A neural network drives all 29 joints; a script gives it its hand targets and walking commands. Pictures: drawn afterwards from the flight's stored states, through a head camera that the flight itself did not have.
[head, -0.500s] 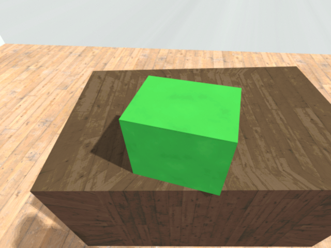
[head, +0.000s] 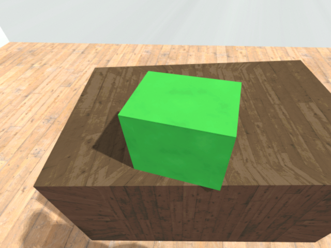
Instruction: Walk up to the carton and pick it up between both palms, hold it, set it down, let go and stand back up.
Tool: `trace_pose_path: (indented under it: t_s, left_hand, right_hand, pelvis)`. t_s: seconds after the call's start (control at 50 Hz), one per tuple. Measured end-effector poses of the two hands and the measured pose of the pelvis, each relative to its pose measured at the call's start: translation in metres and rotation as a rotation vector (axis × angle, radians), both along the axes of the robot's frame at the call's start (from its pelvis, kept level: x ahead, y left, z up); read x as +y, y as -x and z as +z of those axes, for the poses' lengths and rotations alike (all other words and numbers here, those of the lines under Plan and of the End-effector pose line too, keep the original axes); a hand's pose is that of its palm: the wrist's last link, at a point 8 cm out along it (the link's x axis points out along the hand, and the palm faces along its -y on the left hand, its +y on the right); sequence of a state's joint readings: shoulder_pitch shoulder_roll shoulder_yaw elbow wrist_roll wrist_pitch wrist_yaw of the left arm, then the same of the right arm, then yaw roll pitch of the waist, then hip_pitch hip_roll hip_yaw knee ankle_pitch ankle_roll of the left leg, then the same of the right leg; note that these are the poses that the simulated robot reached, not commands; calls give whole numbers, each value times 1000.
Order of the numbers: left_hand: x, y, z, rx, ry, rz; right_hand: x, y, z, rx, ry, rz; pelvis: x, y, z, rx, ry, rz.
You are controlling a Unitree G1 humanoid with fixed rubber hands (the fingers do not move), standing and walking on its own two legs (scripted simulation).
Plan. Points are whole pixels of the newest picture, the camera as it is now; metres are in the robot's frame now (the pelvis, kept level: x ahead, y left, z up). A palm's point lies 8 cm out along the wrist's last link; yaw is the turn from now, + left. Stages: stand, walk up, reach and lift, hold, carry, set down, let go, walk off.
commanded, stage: stand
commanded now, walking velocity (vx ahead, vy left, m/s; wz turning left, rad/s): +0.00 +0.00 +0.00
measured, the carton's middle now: (183, 129) +0.49 -0.01 +0.00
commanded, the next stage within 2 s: none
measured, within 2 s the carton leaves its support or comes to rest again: neither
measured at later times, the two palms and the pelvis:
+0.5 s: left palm out of the picture +0.05 +0.24 -0.12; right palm out of the picture +0.03 -0.24 -0.14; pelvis +0.03 -0.01 +0.00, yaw +0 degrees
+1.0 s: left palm out of the picture +0.04 +0.23 -0.13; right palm out of the picture +0.04 -0.24 -0.14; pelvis +0.04 +0.00 +0.01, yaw +0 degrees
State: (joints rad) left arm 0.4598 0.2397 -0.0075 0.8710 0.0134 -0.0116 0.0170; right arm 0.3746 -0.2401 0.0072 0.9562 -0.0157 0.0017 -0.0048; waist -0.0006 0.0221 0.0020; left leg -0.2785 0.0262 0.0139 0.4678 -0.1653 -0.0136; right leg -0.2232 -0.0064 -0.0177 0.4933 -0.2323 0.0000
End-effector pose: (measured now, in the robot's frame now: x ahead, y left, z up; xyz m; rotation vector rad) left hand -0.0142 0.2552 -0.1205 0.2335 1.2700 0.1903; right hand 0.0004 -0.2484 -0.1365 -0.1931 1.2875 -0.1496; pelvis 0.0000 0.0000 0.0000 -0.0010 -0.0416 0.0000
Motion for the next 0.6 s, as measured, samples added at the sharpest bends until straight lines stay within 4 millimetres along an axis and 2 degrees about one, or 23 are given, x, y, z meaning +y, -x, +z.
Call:
trace_pose_path:
  t_s: [0.22,0.4,0.6]
  left_hand:
    - [-12,-28,-3,-19,18,-1]
    - [-19,-53,-4,-37,29,-7]
    - [-20,-64,-5,-29,31,-6]
  right_hand:
    - [-2,-6,0,27,-1,-20]
    - [1,-20,1,37,-3,-17]
    - [5,-39,1,22,-9,-11]
  pelvis:
    - [-6,-16,1,8,2,0]
    - [-8,-28,2,12,1,1]
    - [-7,-37,4,12,0,0]
